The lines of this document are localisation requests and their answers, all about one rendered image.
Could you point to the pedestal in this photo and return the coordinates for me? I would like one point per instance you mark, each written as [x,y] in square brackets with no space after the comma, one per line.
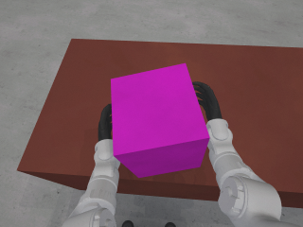
[260,94]

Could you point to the left robot hand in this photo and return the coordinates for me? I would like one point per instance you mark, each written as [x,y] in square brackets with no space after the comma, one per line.
[104,124]

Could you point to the robot right forearm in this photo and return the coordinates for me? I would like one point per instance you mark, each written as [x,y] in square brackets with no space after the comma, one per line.
[225,160]

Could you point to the robot left upper arm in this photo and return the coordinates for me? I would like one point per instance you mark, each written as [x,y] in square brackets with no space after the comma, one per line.
[97,217]

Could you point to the robot right upper arm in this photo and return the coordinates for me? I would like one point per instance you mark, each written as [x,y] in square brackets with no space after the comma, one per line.
[251,203]

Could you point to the right robot hand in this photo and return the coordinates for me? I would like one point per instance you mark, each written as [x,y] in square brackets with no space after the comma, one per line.
[209,101]

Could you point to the robot left forearm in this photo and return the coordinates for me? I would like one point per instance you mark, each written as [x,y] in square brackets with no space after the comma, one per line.
[102,187]

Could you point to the carton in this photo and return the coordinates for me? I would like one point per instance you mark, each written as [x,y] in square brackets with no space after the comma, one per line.
[158,126]

